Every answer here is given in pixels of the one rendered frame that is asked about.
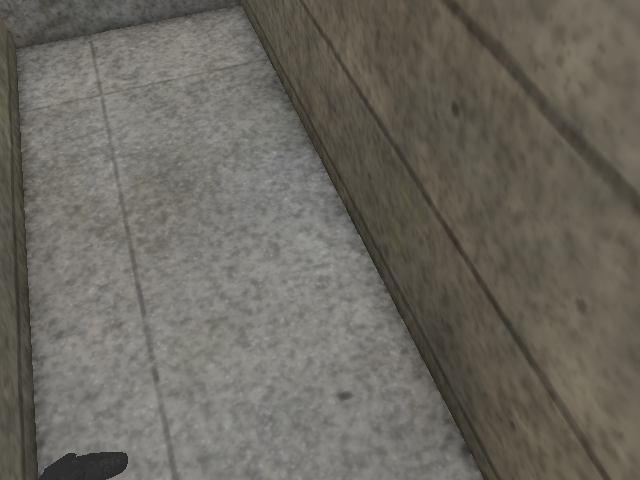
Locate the left robot hand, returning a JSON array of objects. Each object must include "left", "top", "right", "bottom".
[{"left": 37, "top": 452, "right": 128, "bottom": 480}]

